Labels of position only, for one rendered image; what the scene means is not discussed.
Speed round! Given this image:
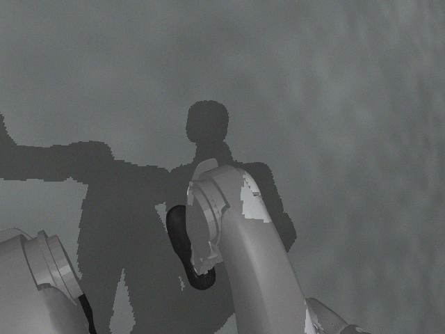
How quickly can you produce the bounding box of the right robot foot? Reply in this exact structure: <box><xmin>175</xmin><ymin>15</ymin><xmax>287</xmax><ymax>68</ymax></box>
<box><xmin>166</xmin><ymin>205</ymin><xmax>216</xmax><ymax>290</ymax></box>

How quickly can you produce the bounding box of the left robot foot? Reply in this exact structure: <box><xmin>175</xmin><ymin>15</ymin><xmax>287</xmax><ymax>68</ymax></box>
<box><xmin>78</xmin><ymin>293</ymin><xmax>97</xmax><ymax>334</ymax></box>

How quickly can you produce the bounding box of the right robot hand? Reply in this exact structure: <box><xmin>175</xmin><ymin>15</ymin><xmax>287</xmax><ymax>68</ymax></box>
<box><xmin>305</xmin><ymin>298</ymin><xmax>349</xmax><ymax>334</ymax></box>

